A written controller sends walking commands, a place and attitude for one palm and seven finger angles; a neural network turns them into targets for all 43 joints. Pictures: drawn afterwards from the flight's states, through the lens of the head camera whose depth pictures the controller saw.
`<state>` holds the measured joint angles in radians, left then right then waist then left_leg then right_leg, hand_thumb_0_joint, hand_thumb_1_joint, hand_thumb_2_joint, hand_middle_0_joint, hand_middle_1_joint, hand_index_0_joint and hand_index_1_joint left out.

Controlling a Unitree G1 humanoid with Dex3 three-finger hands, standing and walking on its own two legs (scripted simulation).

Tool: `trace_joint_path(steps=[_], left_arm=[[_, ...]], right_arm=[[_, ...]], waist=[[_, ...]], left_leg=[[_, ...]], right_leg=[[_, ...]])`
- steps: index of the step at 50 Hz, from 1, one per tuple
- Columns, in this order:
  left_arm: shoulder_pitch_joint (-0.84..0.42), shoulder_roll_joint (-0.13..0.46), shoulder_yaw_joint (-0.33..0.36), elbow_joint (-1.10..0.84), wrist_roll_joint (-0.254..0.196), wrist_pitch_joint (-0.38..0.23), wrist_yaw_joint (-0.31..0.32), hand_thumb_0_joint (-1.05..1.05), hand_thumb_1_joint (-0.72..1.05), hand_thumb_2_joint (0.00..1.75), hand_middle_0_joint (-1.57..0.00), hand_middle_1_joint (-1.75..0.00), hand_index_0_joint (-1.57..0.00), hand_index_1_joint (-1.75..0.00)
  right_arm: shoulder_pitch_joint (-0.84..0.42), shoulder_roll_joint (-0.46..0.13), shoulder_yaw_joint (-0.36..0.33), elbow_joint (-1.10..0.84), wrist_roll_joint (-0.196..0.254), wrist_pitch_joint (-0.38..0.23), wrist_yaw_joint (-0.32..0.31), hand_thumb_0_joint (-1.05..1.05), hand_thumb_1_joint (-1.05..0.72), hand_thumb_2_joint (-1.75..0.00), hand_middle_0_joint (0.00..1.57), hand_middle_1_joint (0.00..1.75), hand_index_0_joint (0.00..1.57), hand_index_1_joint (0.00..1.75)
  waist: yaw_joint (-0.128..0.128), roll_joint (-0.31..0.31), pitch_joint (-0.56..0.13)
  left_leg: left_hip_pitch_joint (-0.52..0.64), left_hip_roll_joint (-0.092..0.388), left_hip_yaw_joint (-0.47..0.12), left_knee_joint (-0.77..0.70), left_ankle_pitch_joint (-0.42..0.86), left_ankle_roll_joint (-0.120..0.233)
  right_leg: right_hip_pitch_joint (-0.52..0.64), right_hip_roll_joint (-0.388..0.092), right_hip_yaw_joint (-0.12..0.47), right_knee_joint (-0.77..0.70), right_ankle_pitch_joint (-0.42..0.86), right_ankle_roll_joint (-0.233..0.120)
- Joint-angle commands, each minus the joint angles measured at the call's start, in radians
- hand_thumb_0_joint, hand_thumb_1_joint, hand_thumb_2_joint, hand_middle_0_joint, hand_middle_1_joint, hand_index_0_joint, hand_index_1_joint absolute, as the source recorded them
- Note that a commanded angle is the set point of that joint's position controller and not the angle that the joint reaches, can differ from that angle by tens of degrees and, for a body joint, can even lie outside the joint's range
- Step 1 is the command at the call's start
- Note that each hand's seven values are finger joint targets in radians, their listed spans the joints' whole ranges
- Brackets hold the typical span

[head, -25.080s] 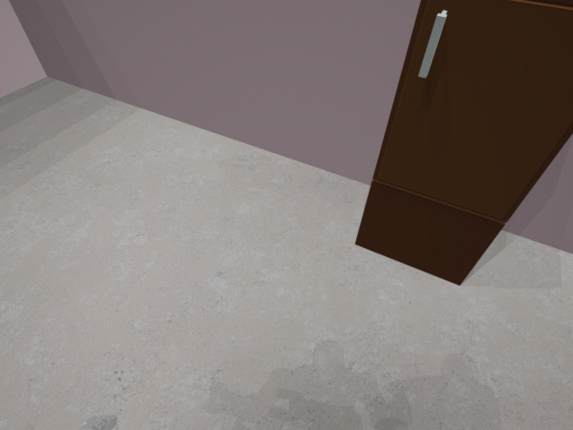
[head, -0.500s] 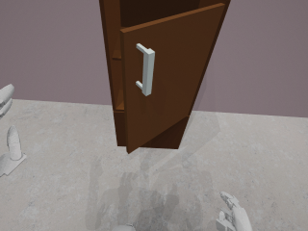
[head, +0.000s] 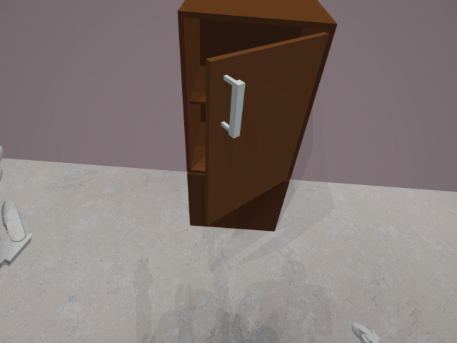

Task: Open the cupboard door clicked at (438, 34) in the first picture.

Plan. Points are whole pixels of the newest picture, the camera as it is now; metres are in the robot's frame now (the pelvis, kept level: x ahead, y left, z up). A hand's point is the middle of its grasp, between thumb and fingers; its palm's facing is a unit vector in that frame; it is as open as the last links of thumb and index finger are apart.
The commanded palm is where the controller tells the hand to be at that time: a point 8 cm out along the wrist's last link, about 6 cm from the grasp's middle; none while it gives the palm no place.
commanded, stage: stop stepping back and stand still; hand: left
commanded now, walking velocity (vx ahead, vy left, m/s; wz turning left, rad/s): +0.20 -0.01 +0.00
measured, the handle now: (231, 107) +0.61 +0.06 +0.13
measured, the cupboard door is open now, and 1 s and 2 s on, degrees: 40 40 40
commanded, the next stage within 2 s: let the arm hang, fingers relaxed in 0.30 s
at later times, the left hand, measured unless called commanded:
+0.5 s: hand (64, 266) +0.21 +0.29 +0.05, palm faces +0.31 -0.82 -0.49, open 7.4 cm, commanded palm none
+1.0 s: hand out of the picture +0.01 +0.24 -0.16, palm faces +0.10 -0.96 -0.28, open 7.2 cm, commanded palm none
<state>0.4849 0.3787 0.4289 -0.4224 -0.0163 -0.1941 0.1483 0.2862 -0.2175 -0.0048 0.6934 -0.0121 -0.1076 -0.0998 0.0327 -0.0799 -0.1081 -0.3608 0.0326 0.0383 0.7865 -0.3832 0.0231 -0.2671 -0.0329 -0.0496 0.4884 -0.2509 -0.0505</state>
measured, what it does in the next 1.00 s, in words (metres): steps on the spot: left foot, then left foot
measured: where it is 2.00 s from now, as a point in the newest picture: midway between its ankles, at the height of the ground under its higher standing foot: outside the picture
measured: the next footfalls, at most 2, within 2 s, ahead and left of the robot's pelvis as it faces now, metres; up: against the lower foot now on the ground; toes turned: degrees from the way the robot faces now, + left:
left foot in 0.06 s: -0.01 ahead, +0.17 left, +0.00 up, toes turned +3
left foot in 0.58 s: +0.04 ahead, +0.16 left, +0.00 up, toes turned +9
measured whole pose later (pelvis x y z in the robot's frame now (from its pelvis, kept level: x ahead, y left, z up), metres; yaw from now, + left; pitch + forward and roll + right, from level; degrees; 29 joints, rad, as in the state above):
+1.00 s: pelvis +0.01 +0.04 +0.00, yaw +4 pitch -2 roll +0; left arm 0.26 0.18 0.03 1.08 0.01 0.00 0.02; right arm 0.26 -0.18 0.00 1.07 -0.03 0.03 -0.02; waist -0.01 0.06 0.05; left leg -0.17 0.03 0.08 0.43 -0.23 0.00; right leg -0.18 -0.01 -0.17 0.42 -0.23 -0.05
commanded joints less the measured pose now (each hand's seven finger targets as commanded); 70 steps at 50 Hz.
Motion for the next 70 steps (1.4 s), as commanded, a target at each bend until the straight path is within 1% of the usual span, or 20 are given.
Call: trace_joint_path(steps=[1, 4, 5, 7, 10, 13, 14, 15, 16, 19, 20, 23, 27, 29, 30, 31, 33, 35, 45, 70], left_arm=[[-0.08, 0.175, 0.042, -0.183, 0.001, -0.057, 0.032, 0.0, 0.9, 0.9, -0.2, -0.3, -0.2, -0.3], [-0.113, 0.221, 0.085, -0.326, -0.004, -0.083, 0.032, 0.0, 0.9, 0.9, -0.2, -0.3, -0.2, -0.3], [-0.115, 0.252, 0.112, -0.358, -0.001, -0.087, 0.028, 0.0, 0.9, 0.9, -0.2, -0.3, -0.2, -0.3], [-0.092, 0.26, 0.127, -0.359, 0.004, -0.082, 0.019, 0.0, 0.9, 0.9, -0.2, -0.3, -0.2, -0.3], [-0.013, 0.219, 0.112, -0.302, -0.005, -0.064, 0.018, 0.0, 0.9, 0.9, -0.2, -0.3, -0.2, -0.3], [0.061, 0.229, 0.137, -0.224, -0.017, -0.053, 0.014, 0.0, 0.9, 0.9, -0.2, -0.3, -0.2, -0.3], [0.051, 0.236, 0.139, -0.206, -0.014, -0.05, 0.01, 0.0, 0.9, 0.9, -0.2, -0.3, -0.2, -0.3], [0.057, 0.257, 0.155, -0.198, -0.019, -0.043, 0.009, 0.0, 0.9, 0.9, -0.2, -0.3, -0.2, -0.3], [0.063, 0.246, 0.158, -0.17, -0.032, -0.049, 0.007, 0.0, 0.9, 0.9, -0.2, -0.3, -0.2, -0.3], [0.058, 0.236, 0.168, -0.178, -0.033, -0.076, 0.007, 0.0, 0.9, 0.9, -0.2, -0.3, -0.2, -0.3], [-0.116, -0.019, -0.233, 0.481, 0.077, 0.114, -0.093, 0.0, 0.9, 0.9, -0.2, -0.3, -0.2, -0.3], [-0.144, -0.068, -0.288, 0.54, 0.046, 0.203, -0.124, 0.0, 0.9, 0.9, -0.2, -0.3, -0.2, -0.3], [-0.181, -0.045, -0.334, 0.788, 0.043, 0.209, -0.134, 0.0, 0.9, 0.9, -0.2, -0.3, -0.2, -0.3], [-0.173, -0.078, -0.352, 0.883, 0.038, 0.208, -0.138, 0.0, 0.9, 0.9, -0.2, -0.3, -0.2, -0.3], [-0.184, -0.073, -0.355, 0.928, 0.039, 0.207, -0.135, 0.0, 0.9, 0.9, -0.2, -0.3, -0.2, -0.3], [-0.18, -0.058, -0.359, 0.969, 0.039, 0.201, -0.133, 0.0, 0.9, 0.9, -0.2, -0.3, -0.2, -0.3], [-0.188, -0.022, -0.355, 1.104, 0.036, 0.184, -0.132, 0.0, 0.9, 0.9, -0.2, -0.3, -0.2, -0.3], [-0.189, -0.032, -0.365, 1.202, 0.025, 0.172, -0.127, 0.0, 0.9, 0.9, -0.2, -0.3, -0.2, -0.3], [-0.224, -0.107, -0.388, 1.424, 0.026, 0.177, -0.118, 0.0, 0.9, 0.9, -0.2, -0.3, -0.2, -0.3], [-0.143, -0.156, -0.394, 1.572, 0.024, 0.171, -0.108, 0.0, 0.9, 0.9, -0.2, -0.3, -0.2, -0.3]], right_arm=[[-0.123, -0.098, -0.024, -0.172, -0.004, -0.108, -0.035, 0.0, -0.9, -0.9, 0.2, 0.3, 0.2, 0.3], [-0.125, -0.137, -0.043, -0.219, 0.009, -0.101, -0.015, 0.0, -0.9, -0.9, 0.2, 0.3, 0.2, 0.3], [-0.135, -0.139, -0.051, -0.226, 0.01, -0.102, -0.003, 0.0, -0.9, -0.9, 0.2, 0.3, 0.2, 0.3], [-0.141, -0.101, -0.04, -0.19, -0.004, -0.112, 0.01, 0.0, -0.9, -0.9, 0.2, 0.3, 0.2, 0.3], [-0.137, -0.117, -0.039, -0.186, 0.009, -0.108, 0.031, 0.0, -0.9, -0.9, 0.2, 0.3, 0.2, 0.3], [-0.147, -0.12, -0.04, -0.202, 0.009, -0.082, 0.032, 0.0, -0.9, -0.9, 0.2, 0.3, 0.2, 0.3], [-0.149, -0.113, -0.044, -0.206, 0.012, -0.073, 0.034, 0.0, -0.9, -0.9, 0.2, 0.3, 0.2, 0.3], [-0.149, -0.098, -0.049, -0.218, 0.022, -0.065, 0.035, 0.0, -0.9, -0.9, 0.2, 0.3, 0.2, 0.3], [-0.16, -0.099, -0.047, -0.221, 0.024, -0.061, 0.035, 0.0, -0.9, -0.9, 0.2, 0.3, 0.2, 0.3], [-0.148, -0.084, -0.037, -0.188, 0.017, -0.056, 0.041, 0.0, -0.9, -0.9, 0.2, 0.3, 0.2, 0.3], [-0.128, -0.154, -0.073, 0.023, 0.006, -0.026, 0.133, 0.0, -0.9, -0.9, 0.2, 0.3, 0.2, 0.3], [-0.012, -0.037, -0.028, -0.013, 0.018, 0.092, 0.12, 0.0, -0.9, -0.9, 0.2, 0.3, 0.2, 0.3], [-0.002, -0.079, -0.037, 0.005, -0.022, 0.122, 0.118, 0.0, -0.9, -0.9, 0.2, 0.3, 0.2, 0.3], [-0.032, -0.162, -0.04, 0.019, -0.04, 0.106, 0.104, 0.0, -0.9, -0.9, 0.2, 0.3, 0.2, 0.3], [-0.068, -0.178, -0.031, 0.024, -0.044, 0.106, 0.094, 0.0, -0.9, -0.9, 0.2, 0.3, 0.2, 0.3], [-0.106, -0.168, -0.022, 0.029, -0.04, 0.105, 0.087, 0.0, -0.9, -0.9, 0.2, 0.3, 0.2, 0.3], [-0.07, -0.093, -0.009, 0.102, -0.024, 0.102, 0.085, 0.0, -0.9, -0.9, 0.2, 0.3, 0.2, 0.3], [-0.023, -0.063, -0.003, 0.162, -0.013, 0.105, 0.077, 0.0, -0.9, -0.9, 0.2, 0.3, 0.2, 0.3], [0.024, -0.04, -0.014, 0.321, -0.013, 0.122, 0.073, 0.0, -0.9, -0.9, 0.2, 0.3, 0.2, 0.3], [0.074, 0.012, 0.001, 0.447, -0.011, 0.109, 0.064, 0.0, -0.9, -0.9, 0.2, 0.3, 0.2, 0.3]], waist=[[-0.038, 0.018, 0.072], [-0.041, 0.252, 0.031], [-0.037, 0.227, 0.035], [-0.053, 0.341, 0.132], [-0.044, 0.357, 0.15], [-0.024, 0.241, 0.093], [-0.022, 0.088, 0.082], [-0.032, -0.151, 0.033], [-0.025, -0.142, 0.046], [-0.045, -0.027, 0.026], [-0.091, 0.079, 0.09], [-0.096, -0.086, 0.101], [-0.082, -0.085, 0.111], [-0.049, 0.15, 0.103], [-0.028, 0.18, 0.085], [0.005, 0.103, 0.064], [-0.028, 0.198, 0.023], [-0.049, 0.214, -0.035], [-0.051, 0.051, 0.176], [-0.044, 0.098, 0.212]], left_leg=[[0.151, -0.042, 0.069, -0.432, 0.009, 0.031], [0.348, 0.243, -0.3, -0.441, 0.364, 0.127], [0.38, 0.263, -0.301, -0.439, 0.532, 0.127], [0.255, 0.298, -0.345, -0.504, 0.432, 0.178], [0.136, 0.227, -0.134, -0.443, 0.421, 0.117], [-0.019, 0.174, -0.069, -0.282, 0.283, 0.074], [-0.084, 0.1, -0.022, -0.111, 0.182, 0.047], [-0.174, -0.028, 0.036, 0.119, -0.03, 0.007], [-0.207, -0.038, -0.031, 0.3, -0.16, -0.007], [-0.134, 0.011, -0.067, 0.307, -0.049, -0.031], [-0.219, 0.101, -0.052, 0.33, -0.12, -0.019], [0.008, 0.03, 0.026, 0.093, -0.041, -0.026], [0.133, 0.008, 0.009, -0.193, 0.145, 0.006], [0.089, 0.192, -0.242, -0.313, 0.402, 0.101], [-0.009, 0.228, -0.265, -0.343, 0.412, 0.127], [-0.078, 0.174, -0.202, -0.323, 0.346, 0.092], [0.014, 0.059, -0.055, -0.253, 0.355, -0.002], [0.128, 0.05, -0.024, -0.251, 0.34, -0.025], [0.148, 0.081, -0.054, -0.412, 0.218, -0.003], [0.158, 0.075, -0.044, -0.491, 0.19, 0.0]], right_leg=[[0.029, -0.124, 0.186, -0.122, -0.193, -0.03], [-0.199, 0.035, -0.028, 0.272, -0.081, 0.059], [-0.256, 0.058, -0.045, 0.316, -0.181, 0.064], [-0.28, 0.011, 0.001, 0.405, -0.261, 0.061], [-0.085, 0.037, -0.058, 0.229, -0.123, 0.056], [0.195, 0.061, -0.041, 0.01, -0.054, 0.039], [0.248, -0.01, 0.114, -0.075, -0.017, -0.002], [0.26, -0.203, 0.441, -0.184, 0.041, -0.09], [0.202, -0.314, 0.547, -0.23, 0.156, -0.141], [0.121, -0.262, 0.371, -0.211, 0.187, -0.119], [0.021, -0.315, 0.081, -0.072, 0.424, -0.133], [-0.136, -0.189, 0.024, -0.087, 0.165, -0.115], [-0.132, -0.166, 0.039, -0.005, 0.043, -0.049], [-0.111, -0.053, -0.016, 0.131, 0.008, 0.041], [0.022, -0.033, 0.003, 0.134, -0.01, 0.061], [0.142, -0.037, 0.052, 0.057, 0.033, 0.061], [0.159, -0.139, 0.11, 0.002, 0.279, -0.008], [0.167, -0.163, 0.104, -0.028, 0.374, -0.036], [0.064, -0.105, 0.036, -0.187, 0.05, -0.005], [0.07, -0.094, 0.043, -0.194, 0.034, 0.004]])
